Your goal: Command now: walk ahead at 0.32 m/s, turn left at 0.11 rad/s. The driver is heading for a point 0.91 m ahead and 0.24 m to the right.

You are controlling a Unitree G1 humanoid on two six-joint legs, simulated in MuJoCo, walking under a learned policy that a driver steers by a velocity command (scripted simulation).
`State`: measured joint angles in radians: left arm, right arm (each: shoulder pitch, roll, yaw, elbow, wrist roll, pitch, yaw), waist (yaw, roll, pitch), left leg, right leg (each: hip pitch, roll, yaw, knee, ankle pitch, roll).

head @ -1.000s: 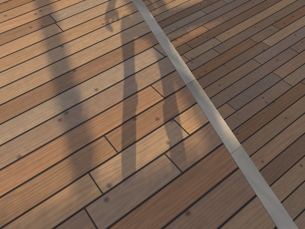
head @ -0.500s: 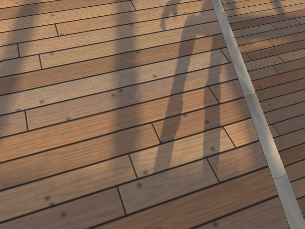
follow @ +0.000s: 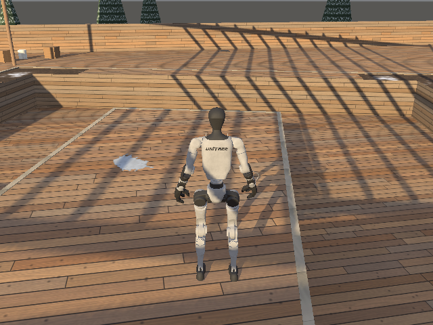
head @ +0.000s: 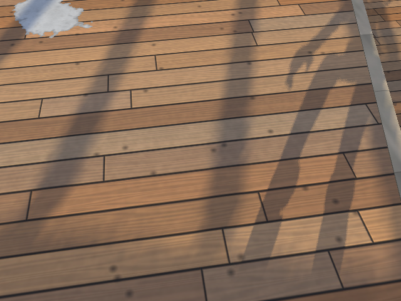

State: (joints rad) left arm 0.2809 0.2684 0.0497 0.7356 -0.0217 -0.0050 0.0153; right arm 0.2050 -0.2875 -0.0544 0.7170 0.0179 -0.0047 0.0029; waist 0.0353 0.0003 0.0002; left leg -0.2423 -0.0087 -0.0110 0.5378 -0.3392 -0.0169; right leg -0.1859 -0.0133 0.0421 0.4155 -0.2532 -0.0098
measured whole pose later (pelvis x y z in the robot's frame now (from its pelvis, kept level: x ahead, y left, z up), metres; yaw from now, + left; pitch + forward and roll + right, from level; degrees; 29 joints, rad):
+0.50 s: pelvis +0.21 -0.02 -0.03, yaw +0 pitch +2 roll +0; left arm 0.01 0.28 0.03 0.62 -0.01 -0.09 -0.05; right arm 0.47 -0.30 -0.05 0.86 0.01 -0.04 -0.01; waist -0.08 0.01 0.05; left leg 0.04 0.02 -0.05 0.59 -0.52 0.00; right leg -0.52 0.01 -0.05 0.58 -0.09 -0.06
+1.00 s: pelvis +0.49 +0.00 -0.02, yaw -1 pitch +2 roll -2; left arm 0.40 0.31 0.05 0.86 -0.02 -0.05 0.00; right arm 0.05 -0.26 -0.02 0.68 0.01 -0.09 0.04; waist 0.09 0.02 0.03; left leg -0.48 0.04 0.00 0.48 -0.03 0.05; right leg 0.06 0.03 -0.01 0.33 -0.41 0.00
